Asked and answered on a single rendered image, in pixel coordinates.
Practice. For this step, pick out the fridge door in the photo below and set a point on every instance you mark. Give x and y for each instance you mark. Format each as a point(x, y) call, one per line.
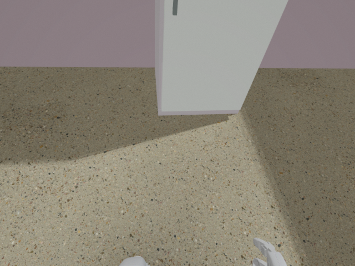
point(212, 50)

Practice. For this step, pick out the right robot hand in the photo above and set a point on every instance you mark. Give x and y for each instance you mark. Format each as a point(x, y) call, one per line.
point(268, 250)

